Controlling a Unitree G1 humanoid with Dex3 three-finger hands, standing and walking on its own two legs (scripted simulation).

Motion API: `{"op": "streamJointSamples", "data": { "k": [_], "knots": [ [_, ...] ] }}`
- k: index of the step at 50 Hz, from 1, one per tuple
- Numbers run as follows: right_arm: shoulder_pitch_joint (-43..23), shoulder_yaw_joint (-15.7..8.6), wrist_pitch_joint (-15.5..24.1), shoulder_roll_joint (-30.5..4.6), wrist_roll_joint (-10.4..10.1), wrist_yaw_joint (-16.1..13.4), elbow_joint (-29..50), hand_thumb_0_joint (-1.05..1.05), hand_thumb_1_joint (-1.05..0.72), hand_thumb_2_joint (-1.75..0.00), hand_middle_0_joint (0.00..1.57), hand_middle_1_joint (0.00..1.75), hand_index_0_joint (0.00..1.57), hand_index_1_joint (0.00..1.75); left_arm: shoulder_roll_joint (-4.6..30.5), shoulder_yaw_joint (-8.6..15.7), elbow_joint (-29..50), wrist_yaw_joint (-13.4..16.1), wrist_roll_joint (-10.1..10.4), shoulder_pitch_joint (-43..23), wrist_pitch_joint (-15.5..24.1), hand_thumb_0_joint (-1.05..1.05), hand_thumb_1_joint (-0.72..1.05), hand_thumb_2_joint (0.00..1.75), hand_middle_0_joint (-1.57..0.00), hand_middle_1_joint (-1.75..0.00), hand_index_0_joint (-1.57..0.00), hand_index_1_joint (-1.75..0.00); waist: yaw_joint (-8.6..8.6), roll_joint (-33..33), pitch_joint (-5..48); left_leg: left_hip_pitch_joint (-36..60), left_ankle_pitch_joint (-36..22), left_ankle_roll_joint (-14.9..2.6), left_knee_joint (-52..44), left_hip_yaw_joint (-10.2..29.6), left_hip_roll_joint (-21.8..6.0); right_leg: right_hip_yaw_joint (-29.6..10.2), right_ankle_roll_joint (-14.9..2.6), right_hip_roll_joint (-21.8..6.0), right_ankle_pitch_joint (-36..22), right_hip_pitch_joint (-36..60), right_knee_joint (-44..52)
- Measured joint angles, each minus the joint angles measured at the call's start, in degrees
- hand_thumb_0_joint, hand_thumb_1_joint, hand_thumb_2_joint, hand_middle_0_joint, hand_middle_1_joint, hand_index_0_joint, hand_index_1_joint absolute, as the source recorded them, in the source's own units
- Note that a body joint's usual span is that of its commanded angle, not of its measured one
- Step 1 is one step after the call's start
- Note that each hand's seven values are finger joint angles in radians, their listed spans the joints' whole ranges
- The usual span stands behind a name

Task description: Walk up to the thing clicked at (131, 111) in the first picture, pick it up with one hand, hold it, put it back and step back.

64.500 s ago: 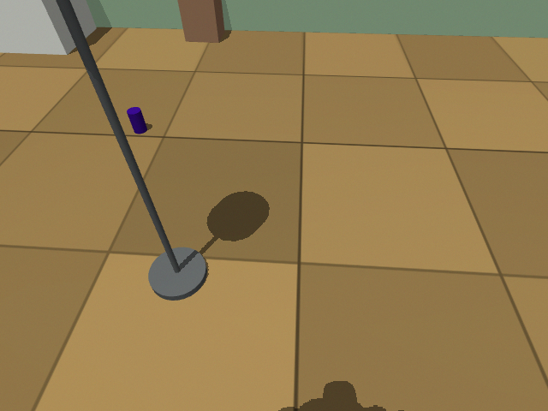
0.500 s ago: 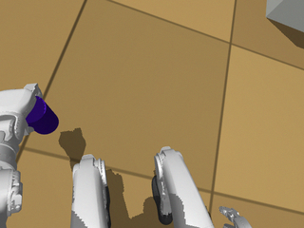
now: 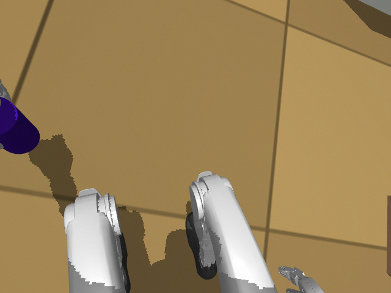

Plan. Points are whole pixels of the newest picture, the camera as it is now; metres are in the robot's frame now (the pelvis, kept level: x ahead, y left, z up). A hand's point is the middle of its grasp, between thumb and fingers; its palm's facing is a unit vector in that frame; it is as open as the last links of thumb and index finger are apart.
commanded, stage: crouch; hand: left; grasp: from above
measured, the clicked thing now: (8, 128) +0.46 +0.33 -0.23
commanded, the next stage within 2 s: lower in 0.28 s
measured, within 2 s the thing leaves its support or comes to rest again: rests again in 0.96 s
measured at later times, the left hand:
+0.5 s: hand out of the picture +0.46 +0.34 -0.20, palm faces -0.47 -0.07 -0.88, open 11.1 cm
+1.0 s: hand (7, 132) +0.46 +0.34 -0.26, palm faces -0.46 -0.08 -0.89, open 11.0 cm
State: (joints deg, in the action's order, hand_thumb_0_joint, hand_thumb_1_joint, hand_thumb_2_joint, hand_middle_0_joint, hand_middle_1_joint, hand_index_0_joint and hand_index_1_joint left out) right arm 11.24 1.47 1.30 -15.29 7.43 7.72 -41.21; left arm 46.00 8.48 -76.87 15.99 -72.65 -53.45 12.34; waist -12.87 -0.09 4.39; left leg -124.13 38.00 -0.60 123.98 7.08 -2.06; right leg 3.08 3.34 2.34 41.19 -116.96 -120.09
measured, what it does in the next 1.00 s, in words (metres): lowers itself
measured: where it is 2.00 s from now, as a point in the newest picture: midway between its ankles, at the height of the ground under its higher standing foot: (162, 264)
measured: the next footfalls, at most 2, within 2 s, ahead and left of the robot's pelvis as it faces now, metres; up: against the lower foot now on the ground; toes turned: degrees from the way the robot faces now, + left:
none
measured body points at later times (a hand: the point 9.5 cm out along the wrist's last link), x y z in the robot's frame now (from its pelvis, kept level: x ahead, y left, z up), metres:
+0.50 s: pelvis -0.01 -0.01 -0.04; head +0.25 +0.07 +0.32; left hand +0.48 +0.34 -0.15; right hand +0.04 -0.28 -0.14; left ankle +0.08 +0.12 -0.37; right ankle +0.08 -0.14 -0.37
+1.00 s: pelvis -0.01 +0.00 -0.08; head +0.27 +0.09 +0.27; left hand +0.48 +0.34 -0.21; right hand +0.05 -0.28 -0.17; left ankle +0.08 +0.12 -0.37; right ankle +0.08 -0.14 -0.37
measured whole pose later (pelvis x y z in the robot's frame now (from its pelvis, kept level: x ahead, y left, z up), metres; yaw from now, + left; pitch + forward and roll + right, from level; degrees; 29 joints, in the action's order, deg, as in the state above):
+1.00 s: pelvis -0.01 +0.00 -0.08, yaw -4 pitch +33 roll -11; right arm 5.3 7.5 -0.1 -16.3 10.1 8.3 -39.8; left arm 55.6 11.1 -81.4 19.2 -74.4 -56.2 16.6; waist -15.0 3.7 -3.0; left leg -135.0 38.3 0.1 139.0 11.3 -1.8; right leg 5.7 3.7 4.1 41.1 -126.7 -133.5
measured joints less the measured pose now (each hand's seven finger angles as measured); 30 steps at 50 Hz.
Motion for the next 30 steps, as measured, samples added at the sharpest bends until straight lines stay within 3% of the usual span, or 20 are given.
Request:
{"op": "streamJointSamples", "data": {
  "k": [18, 30],
  "knots": [
    [-1.92, 2.68, -0.89, -0.38, 0.85, 0.26, 0.30, 0.00, -0.92, -0.90, 0.20, 0.29, 0.20, 0.30, 4.46, 1.30, -1.82, 0.40, -1.31, -1.90, 2.29, -0.02, -0.18, 0.89, -0.59, -1.16, -0.39, -0.97, -0.91, 1.30, -2.50, -5.02, -0.69, 0.51, 6.09, 1.50, 0.09, 0.92, 0.02, 0.61, -0.62, -4.85, -5.93],
    [-3.28, 4.92, -1.34, -1.18, 1.20, 0.31, 1.23, 0.00, -0.92, -0.90, 0.20, 0.29, 0.20, 0.30, 7.33, 0.47, -4.57, -1.35, -0.33, -3.55, 2.56, -0.02, -0.17, 0.88, -0.60, -1.15, -0.40, -0.97, -1.61, 1.64, -4.54, -6.82, -0.33, 0.65, 8.97, 2.59, 0.05, 1.69, 0.13, 1.04, -0.49, -6.36, -8.23]
  ]
}}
